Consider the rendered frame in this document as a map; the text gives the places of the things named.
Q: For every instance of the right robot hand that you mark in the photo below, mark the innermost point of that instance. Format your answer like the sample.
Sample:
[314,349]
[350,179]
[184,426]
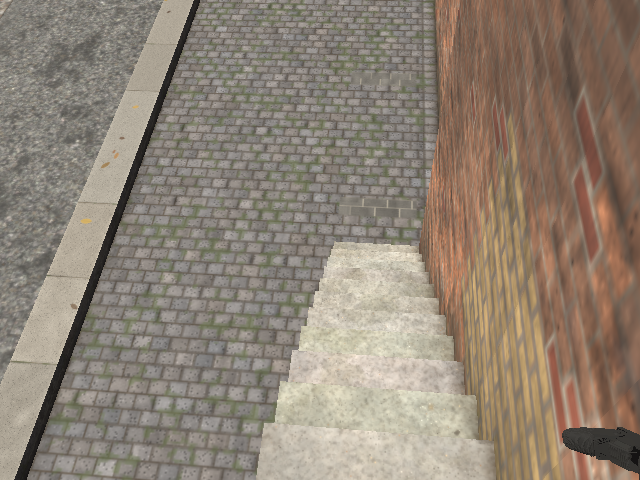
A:
[620,446]

